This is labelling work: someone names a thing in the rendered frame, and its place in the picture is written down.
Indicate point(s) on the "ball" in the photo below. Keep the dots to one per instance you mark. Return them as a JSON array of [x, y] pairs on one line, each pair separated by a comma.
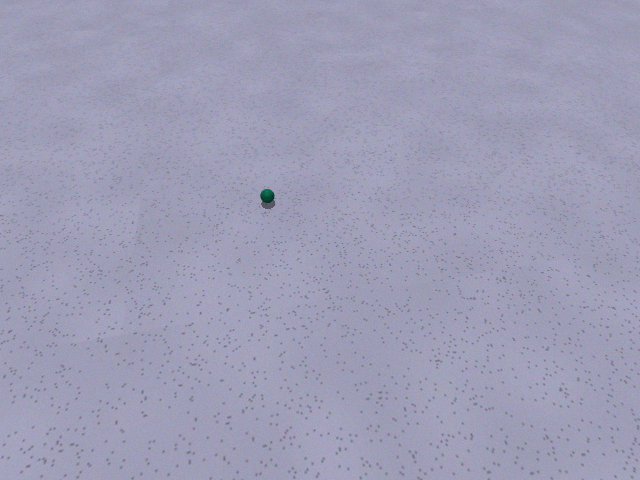
[[267, 196]]

